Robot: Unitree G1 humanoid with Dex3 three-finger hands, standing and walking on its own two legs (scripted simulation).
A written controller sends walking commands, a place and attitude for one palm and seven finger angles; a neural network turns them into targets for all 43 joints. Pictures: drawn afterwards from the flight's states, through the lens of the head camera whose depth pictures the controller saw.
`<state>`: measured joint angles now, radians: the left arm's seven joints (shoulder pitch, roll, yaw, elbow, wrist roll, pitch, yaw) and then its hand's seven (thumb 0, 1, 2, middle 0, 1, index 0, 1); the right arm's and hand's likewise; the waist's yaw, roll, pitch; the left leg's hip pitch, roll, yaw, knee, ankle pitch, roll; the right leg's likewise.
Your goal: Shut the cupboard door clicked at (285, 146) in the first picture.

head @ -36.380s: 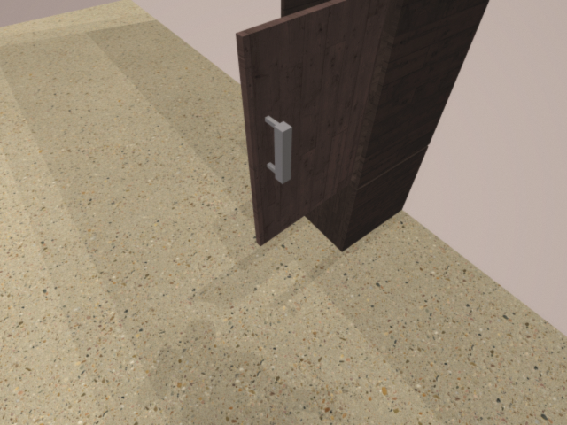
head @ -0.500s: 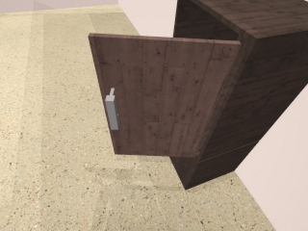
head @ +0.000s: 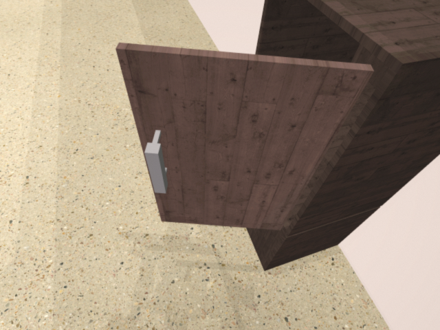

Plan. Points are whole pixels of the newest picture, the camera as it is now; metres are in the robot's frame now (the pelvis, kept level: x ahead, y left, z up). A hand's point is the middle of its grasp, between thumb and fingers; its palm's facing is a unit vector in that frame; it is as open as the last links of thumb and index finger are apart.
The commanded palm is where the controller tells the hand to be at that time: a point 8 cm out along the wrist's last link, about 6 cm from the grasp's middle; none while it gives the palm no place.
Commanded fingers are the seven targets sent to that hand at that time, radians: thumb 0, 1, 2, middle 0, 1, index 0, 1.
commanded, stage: come to a stop and stand still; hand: left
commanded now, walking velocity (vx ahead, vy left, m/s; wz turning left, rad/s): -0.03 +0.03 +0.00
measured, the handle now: (159, 162) +0.42 +0.17 +0.01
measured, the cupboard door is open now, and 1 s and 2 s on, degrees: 68 68 68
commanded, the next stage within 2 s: look again from close up in 1.16 s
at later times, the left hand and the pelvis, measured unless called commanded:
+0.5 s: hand out of the picture +0.00 +0.17 -0.16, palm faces -0.01 -0.97 -0.24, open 7.4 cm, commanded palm none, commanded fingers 0.00 0.90 0.90 -0.20 -0.30 -0.20 -0.30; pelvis -0.07 -0.02 +0.00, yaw +0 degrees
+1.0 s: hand out of the picture -0.13 +0.16 -0.18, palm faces +0.06 -0.98 -0.16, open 7.4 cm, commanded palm none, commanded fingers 0.00 0.90 0.90 -0.20 -0.30 -0.20 -0.30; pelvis -0.11 +0.00 +0.00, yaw +1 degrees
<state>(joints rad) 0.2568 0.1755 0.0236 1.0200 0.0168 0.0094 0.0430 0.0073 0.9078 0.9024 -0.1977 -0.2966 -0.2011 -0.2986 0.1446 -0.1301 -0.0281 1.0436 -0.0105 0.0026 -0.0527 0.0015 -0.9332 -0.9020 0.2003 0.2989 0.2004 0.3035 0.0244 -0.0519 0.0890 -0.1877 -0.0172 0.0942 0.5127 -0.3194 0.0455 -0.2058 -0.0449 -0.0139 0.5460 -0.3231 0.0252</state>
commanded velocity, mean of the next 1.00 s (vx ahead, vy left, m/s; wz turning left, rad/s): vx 0.00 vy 0.00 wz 0.00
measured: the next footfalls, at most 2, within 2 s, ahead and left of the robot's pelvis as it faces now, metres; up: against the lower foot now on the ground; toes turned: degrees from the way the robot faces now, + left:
left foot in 1.86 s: -0.21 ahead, +0.11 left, +0.00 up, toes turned +4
